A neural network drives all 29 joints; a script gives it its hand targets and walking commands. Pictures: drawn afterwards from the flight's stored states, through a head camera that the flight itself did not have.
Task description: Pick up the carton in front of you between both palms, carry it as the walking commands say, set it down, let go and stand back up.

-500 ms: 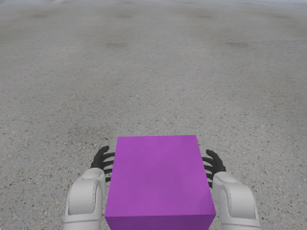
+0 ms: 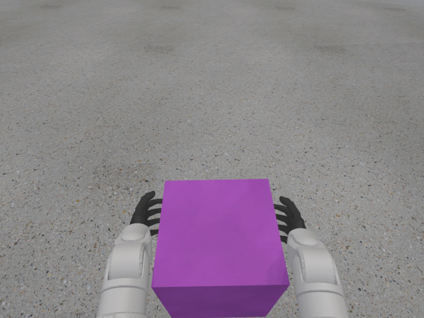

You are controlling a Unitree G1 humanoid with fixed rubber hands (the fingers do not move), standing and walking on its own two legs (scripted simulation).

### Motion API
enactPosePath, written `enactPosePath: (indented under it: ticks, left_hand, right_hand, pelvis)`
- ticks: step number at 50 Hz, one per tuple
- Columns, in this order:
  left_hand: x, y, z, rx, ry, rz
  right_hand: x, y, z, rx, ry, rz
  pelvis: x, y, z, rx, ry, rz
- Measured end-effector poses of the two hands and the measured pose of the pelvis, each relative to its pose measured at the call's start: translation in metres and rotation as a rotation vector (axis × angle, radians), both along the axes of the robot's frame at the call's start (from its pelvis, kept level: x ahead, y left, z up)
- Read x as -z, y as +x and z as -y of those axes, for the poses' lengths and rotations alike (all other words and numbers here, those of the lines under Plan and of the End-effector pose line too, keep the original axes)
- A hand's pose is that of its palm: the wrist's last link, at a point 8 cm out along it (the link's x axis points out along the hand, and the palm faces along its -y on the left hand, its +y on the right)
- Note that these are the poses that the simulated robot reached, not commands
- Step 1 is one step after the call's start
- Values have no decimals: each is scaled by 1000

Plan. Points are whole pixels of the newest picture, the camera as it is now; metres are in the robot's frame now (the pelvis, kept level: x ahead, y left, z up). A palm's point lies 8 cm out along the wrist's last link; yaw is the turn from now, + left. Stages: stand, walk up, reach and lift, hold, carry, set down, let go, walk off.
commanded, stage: carry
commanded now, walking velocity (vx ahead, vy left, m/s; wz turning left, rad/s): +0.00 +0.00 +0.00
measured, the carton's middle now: (217, 252) +0.30 +0.00 -0.04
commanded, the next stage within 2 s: hold in 0.34 s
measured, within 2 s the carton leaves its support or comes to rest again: neither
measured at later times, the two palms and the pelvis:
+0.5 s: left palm (145, 235) +0.29 +0.14 +0.04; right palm (305, 242) +0.28 -0.16 +0.05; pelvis +0.00 -0.01 +0.01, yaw -2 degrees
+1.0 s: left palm (152, 226) +0.30 +0.13 +0.05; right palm (309, 248) +0.26 -0.17 +0.04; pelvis -0.02 +0.02 +0.00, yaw -8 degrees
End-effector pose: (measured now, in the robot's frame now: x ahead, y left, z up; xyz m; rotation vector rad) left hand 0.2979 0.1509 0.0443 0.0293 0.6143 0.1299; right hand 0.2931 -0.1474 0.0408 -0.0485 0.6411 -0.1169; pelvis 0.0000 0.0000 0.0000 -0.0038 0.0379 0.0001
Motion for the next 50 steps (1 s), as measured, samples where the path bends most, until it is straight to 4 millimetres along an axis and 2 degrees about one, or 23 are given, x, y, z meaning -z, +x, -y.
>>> enactPosePath:
  ticks: [18,29,38,44,50]
  left_hand:
    - [-2,-3,4,2,0,-21]
    - [-1,-15,17,47,-3,-23]
    - [-3,-23,15,62,0,-15]
    - [-5,-15,18,87,-15,-10]
    - [-3,5,22,71,-76,-16]
  right_hand:
    - [-1,-3,4,3,2,-22]
    - [-6,-26,16,28,-26,-25]
    - [-6,-39,14,42,-25,-17]
    - [-8,-42,16,77,-24,-12]
    - [-3,-29,19,117,5,-15]
  pelvis:
    - [-1,4,3,-2,4,23]
    - [-11,-7,5,35,6,153]
    - [-9,-19,-1,66,-1,188]
    - [-8,-23,-8,100,-4,198]
    - [-3,-24,-15,137,-2,195]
